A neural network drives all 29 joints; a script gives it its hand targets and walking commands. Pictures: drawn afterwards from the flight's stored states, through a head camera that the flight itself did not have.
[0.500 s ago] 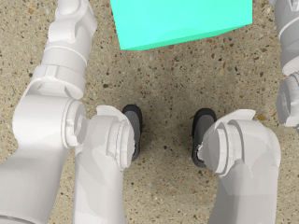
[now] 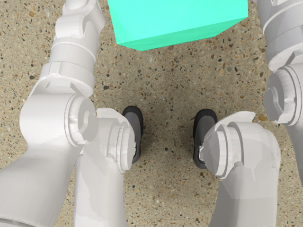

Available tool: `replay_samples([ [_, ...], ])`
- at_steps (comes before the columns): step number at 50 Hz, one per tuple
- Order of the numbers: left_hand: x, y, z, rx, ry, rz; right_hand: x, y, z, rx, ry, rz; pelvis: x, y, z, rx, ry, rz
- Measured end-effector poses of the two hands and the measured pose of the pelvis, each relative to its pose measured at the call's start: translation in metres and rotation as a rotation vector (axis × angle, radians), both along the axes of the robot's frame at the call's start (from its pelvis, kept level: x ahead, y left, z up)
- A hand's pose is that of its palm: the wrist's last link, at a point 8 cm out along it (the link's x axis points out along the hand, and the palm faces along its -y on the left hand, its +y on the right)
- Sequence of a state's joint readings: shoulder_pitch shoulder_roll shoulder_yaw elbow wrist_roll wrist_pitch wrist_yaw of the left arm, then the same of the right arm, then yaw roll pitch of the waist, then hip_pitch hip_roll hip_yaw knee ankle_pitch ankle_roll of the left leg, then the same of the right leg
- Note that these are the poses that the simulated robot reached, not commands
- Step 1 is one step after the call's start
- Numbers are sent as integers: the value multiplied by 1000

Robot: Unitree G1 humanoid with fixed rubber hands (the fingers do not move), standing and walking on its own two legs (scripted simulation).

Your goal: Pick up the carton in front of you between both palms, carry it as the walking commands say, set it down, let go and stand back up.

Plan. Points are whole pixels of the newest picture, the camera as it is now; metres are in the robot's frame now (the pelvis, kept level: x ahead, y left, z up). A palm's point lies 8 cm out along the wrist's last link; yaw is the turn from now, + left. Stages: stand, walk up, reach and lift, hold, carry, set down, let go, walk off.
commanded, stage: reach and lift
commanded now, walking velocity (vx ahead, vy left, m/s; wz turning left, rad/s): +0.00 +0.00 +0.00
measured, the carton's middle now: out of the picture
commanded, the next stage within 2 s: none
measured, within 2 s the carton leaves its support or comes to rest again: leaves its support in 0.12 s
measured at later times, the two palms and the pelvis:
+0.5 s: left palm out of the picture +0.51 +0.11 -0.01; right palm out of the picture +0.52 -0.19 -0.01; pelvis +0.00 +0.01 +0.06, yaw -4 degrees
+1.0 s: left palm out of the picture +0.49 +0.12 +0.14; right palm out of the picture +0.48 -0.18 +0.13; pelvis +0.02 +0.01 +0.18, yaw -5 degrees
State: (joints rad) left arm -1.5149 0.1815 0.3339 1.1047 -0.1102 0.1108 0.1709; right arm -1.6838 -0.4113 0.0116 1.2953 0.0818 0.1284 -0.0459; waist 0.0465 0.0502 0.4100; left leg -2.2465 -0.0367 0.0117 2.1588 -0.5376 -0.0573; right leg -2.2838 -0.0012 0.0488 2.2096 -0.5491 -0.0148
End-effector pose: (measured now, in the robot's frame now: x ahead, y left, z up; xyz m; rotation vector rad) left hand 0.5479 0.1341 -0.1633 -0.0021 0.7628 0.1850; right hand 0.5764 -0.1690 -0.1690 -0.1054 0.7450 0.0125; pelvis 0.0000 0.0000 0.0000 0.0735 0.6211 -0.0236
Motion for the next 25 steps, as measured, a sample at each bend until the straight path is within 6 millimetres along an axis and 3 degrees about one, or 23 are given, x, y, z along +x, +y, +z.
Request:
replay_samples([
  [6,8,1,5,-8,-3,-6,-3,-1,-1,7,0,5,5,-2,-8,-8,14,4],
  [11,5,-5,27,8,-31,23,-15,-1,13,2,-13,-44,10,0,-5,-14,44,-10],
  [17,-12,-16,79,-34,-84,13,-33,-13,77,30,-61,-110,11,8,14,-24,81,-40],
  [25,-35,-24,154,-40,-70,-6,-58,-21,161,36,-44,-147,3,12,62,-15,110,-62],
])
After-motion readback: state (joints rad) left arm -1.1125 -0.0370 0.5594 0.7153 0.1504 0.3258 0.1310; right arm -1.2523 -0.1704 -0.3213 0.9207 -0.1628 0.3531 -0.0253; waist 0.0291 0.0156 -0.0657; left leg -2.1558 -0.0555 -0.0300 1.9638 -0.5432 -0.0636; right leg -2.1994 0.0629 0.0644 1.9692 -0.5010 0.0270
